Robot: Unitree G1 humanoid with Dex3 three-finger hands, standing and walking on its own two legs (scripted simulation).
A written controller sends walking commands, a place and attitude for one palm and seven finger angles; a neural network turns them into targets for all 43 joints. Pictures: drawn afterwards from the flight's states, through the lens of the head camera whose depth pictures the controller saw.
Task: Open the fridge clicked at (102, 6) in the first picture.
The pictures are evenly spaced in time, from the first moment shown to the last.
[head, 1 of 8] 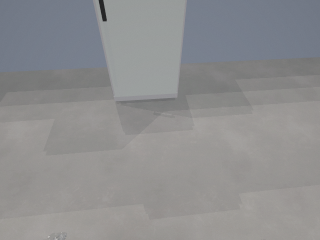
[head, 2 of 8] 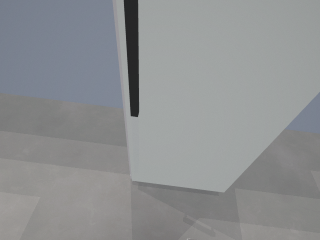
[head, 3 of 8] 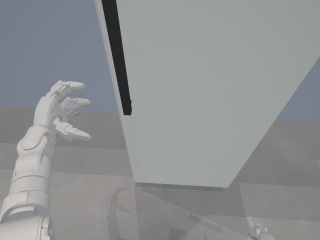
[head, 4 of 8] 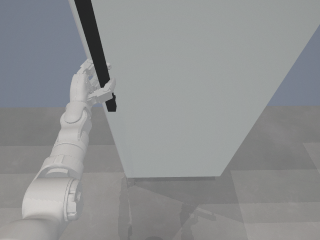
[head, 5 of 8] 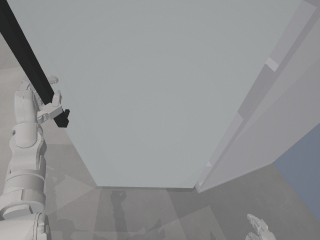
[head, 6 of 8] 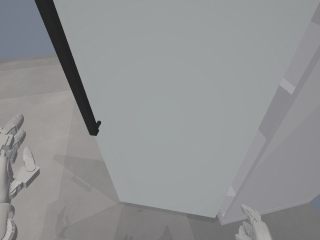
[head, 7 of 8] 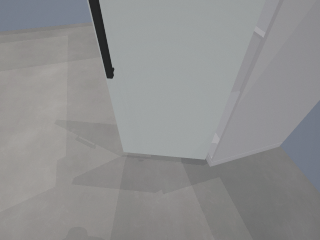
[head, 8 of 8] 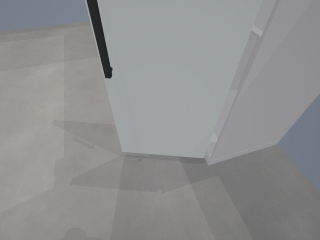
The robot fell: no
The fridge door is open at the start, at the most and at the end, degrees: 0 77 67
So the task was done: yes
